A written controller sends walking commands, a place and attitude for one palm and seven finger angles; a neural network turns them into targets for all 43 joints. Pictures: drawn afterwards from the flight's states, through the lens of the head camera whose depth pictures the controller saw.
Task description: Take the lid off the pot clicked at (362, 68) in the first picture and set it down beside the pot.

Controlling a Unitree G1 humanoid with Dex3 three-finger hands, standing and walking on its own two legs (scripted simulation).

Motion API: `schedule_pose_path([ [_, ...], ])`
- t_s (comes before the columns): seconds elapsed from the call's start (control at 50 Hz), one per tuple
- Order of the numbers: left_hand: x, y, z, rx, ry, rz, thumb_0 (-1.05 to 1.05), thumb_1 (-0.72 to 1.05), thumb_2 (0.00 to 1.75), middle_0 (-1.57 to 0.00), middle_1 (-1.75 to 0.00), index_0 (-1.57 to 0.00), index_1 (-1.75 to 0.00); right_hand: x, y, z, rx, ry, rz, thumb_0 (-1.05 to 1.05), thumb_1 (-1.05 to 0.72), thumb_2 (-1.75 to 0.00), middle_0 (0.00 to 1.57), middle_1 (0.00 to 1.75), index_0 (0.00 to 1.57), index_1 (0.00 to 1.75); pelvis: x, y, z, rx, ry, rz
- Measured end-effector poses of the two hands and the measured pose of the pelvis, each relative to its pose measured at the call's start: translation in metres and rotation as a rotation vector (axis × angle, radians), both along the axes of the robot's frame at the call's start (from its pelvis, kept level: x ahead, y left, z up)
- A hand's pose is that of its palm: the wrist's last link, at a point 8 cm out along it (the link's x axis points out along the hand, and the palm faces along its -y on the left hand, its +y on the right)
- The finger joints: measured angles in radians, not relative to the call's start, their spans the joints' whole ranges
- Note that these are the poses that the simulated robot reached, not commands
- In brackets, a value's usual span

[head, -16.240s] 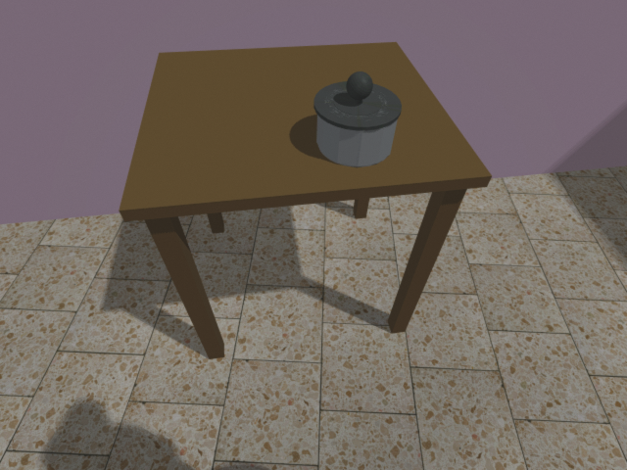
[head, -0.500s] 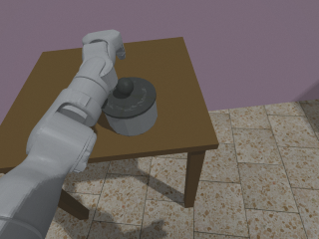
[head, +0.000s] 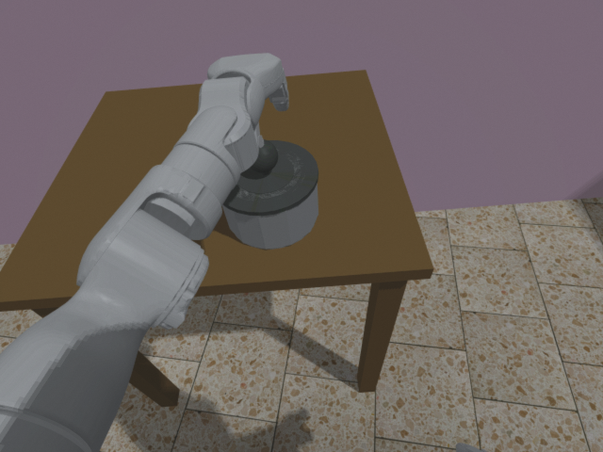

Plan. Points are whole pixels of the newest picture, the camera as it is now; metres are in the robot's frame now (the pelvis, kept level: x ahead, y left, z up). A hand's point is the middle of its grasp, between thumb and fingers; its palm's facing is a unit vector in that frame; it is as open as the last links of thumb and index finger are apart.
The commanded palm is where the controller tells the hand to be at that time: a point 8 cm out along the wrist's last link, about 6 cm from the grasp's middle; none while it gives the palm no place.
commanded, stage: move the open hand above the knob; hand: left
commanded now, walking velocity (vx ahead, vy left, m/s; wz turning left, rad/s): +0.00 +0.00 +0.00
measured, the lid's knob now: (261, 156) +0.54 +0.04 +0.11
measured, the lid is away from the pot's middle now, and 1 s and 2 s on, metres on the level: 0.01 0.01 0.01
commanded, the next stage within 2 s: lower the open fingers around the knob in 0.80 s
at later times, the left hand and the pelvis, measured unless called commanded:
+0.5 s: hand (248, 123) +0.50 +0.04 +0.19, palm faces -0.24 -0.03 -0.97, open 10.2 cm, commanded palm +0.49 +0.05 +0.25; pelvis +0.01 -0.01 +0.00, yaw -1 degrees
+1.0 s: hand (244, 128) +0.50 +0.05 +0.19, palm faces -0.30 -0.07 -0.95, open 10.2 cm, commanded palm +0.50 +0.05 +0.24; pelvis +0.01 -0.01 +0.00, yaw +0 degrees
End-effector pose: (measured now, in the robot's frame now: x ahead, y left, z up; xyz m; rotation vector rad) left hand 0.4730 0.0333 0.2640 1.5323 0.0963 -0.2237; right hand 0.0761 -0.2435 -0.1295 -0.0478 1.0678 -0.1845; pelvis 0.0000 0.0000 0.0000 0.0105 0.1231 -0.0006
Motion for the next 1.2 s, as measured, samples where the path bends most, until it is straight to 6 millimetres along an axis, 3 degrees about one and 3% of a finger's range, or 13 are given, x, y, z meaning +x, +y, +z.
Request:
schedule_pose_path([
  [0.06,0.009,-0.001,0.003,-0.012,-0.018,0.064,0.0,-0.36,1.56,-0.86,-0.08,-0.86,-0.08,-0.014,0.0,-0.001,-0.001,0.031,-0.022,0.01,-0.91,-0.9,0.2,0.29,0.2,0.3,-0.001,0.0,0.0,0.003,0.013,-0.015],
  [0.18,0.021,-0.001,-0.012,-0.008,0.026,0.097,0.0,-0.36,1.56,-0.86,-0.08,-0.85,-0.08,-0.043,-0.007,-0.006,-0.01,0.109,-0.055,0.01,-0.91,-0.9,0.2,0.3,0.2,0.3,0.001,-0.001,0.0,0.002,0.036,-0.026],
  [0.3,0.026,0.005,-0.006,0.006,0.027,0.073,0.0,-0.36,1.56,-0.86,-0.08,-0.86,-0.08,-0.05,-0.014,-0.004,-0.025,0.115,-0.084,0.01,-0.91,-0.9,0.2,0.29,0.2,0.3,0.01,-0.004,0.001,0.001,0.029,-0.029],
  [0.42,0.027,0.013,-0.013,-0.017,0.051,0.098,0.0,-0.36,1.56,-0.85,-0.08,-0.85,-0.08,-0.033,-0.022,0.001,-0.035,0.1,-0.055,0.01,-0.91,-0.9,0.2,0.29,0.2,0.3,0.012,-0.009,0.002,0.001,0.026,-0.025],
  [0.54,0.021,0.011,-0.013,0.008,0.019,0.024,0.0,-0.36,1.56,-0.86,-0.08,-0.86,-0.08,0.001,-0.025,0.005,-0.037,0.022,-0.015,0.01,-0.91,-0.9,0.2,0.29,0.2,0.3,0.013,-0.01,0.002,0.0,0.02,-0.01],
  [0.66,0.017,0.013,-0.011,0.014,0.02,0.083,0.0,-0.36,1.56,-0.86,-0.08,-0.86,-0.08,0.031,-0.02,0.007,-0.012,-0.026,0.021,0.01,-0.91,-0.9,0.2,0.29,0.2,0.3,0.012,-0.013,0.001,0.003,0.018,-0.004],
  [0.8,0.019,0.005,-0.01,-0.014,0.031,0.06,0.0,-0.36,1.56,-0.86,-0.08,-0.86,-0.08,0.042,-0.015,0.009,-0.012,-0.051,0.031,0.01,-0.91,-0.9,0.2,0.29,0.2,0.3,0.011,-0.014,0.001,0.003,0.023,-0.002],
  [0.88,0.023,0.008,-0.004,0.011,0.015,0.086,0.0,-0.36,1.56,-0.86,-0.08,-0.86,-0.08,0.035,-0.016,0.007,-0.008,-0.03,0.013,0.01,-0.91,-0.9,0.2,0.29,0.2,0.3,0.012,-0.014,0.001,0.002,0.025,-0.009],
  [1.06,0.025,0.016,-0.028,-0.013,0.135,0.108,0.0,-0.36,1.56,-0.85,-0.08,-0.85,-0.08,0.001,-0.023,0.003,-0.033,0.068,-0.017,0.01,-0.91,-0.9,0.2,0.29,0.2,0.3,0.011,-0.012,0.001,0.0,0.024,-0.004],
  [1.2,0.027,0.018,-0.028,0.009,0.115,0.081,0.0,-0.36,1.56,-0.85,-0.08,-0.85,-0.08,-0.019,-0.024,0.003,-0.047,0.096,-0.05,0.01,-0.91,-0.9,0.2,0.29,0.2,0.3,0.012,-0.008,0.001,-0.003,0.025,-0.014],
])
